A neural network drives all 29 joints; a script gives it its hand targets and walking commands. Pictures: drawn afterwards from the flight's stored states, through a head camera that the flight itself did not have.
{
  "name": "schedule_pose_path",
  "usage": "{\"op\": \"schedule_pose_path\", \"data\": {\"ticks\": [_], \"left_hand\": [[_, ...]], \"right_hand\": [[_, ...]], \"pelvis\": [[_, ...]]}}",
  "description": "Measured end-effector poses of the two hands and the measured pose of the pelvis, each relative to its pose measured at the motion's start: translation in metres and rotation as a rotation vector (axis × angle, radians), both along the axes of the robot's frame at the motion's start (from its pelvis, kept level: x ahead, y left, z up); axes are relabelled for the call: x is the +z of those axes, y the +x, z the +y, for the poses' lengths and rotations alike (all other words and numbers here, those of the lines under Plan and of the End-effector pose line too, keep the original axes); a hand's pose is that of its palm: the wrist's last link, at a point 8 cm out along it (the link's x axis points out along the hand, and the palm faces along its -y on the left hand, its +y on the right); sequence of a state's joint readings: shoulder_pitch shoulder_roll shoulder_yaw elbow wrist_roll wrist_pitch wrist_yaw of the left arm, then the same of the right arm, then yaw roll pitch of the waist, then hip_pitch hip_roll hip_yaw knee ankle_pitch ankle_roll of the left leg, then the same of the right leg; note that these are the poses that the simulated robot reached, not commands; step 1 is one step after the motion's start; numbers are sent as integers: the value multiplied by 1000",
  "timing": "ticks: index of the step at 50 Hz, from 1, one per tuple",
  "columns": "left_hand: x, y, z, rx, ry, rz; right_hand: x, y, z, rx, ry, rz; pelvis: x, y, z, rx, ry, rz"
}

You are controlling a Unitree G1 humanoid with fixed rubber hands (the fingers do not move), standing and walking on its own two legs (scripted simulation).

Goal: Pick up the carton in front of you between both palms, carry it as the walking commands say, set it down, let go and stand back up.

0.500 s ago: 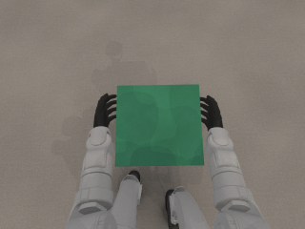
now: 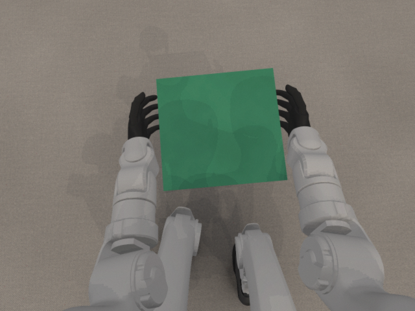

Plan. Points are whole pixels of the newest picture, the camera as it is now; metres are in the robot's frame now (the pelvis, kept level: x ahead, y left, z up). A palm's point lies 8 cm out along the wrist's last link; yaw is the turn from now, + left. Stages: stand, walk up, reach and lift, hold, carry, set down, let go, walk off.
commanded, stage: set down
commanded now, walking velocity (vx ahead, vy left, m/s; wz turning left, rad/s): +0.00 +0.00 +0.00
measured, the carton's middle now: (218, 140) +0.44 +0.04 -0.17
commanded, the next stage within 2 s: none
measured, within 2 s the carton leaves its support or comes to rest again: rests again in 1.68 s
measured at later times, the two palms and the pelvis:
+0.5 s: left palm (153, 148) +0.42 +0.20 -0.25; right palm (270, 131) +0.50 -0.09 -0.25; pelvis -0.03 -0.01 -0.11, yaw -1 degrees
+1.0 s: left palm (156, 148) +0.44 +0.20 -0.32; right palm (260, 136) +0.51 -0.09 -0.33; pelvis -0.03 -0.02 -0.17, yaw +0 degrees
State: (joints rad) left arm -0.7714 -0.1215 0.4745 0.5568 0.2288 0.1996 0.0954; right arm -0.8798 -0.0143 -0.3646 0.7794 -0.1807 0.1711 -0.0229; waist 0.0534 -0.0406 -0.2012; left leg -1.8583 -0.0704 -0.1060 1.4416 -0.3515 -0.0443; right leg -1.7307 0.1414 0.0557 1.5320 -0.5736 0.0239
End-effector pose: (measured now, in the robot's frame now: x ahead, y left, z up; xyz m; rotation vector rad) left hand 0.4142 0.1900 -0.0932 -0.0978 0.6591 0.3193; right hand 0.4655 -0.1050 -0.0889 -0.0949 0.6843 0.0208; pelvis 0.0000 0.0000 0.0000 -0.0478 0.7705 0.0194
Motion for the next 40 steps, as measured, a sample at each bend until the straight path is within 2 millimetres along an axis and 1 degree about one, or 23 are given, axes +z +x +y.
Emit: {"op": "schedule_pose_path", "data": {"ticks": [7, 13, 25, 34, 36, 40], "left_hand": [[-49, 3, 1, 21, 4, 4], [-86, 5, 3, 40, 8, 16], [-155, 9, 6, 69, 24, 51], [-210, 13, 11, 83, 35, 79], [-216, 17, 15, 75, 49, 89], [-217, 22, 21, 89, 54, 83]], "right_hand": [[-49, 11, 2, 26, 2, 3], [-87, 19, 5, 49, -1, 13], [-158, 35, 12, 107, -16, 41], [-216, 46, 18, 145, -27, 62], [-228, 46, 21, 148, -26, 66], [-239, 47, 26, 152, -6, 62]], "pelvis": [[-37, -7, 0, -9, 0, 32], [-65, -13, -3, -16, 5, 42], [-114, -25, -11, -38, 25, 50], [-149, -32, -15, -54, 45, 44], [-155, -33, -15, -61, 48, 29], [-163, -31, -15, -68, 61, 17]]}}
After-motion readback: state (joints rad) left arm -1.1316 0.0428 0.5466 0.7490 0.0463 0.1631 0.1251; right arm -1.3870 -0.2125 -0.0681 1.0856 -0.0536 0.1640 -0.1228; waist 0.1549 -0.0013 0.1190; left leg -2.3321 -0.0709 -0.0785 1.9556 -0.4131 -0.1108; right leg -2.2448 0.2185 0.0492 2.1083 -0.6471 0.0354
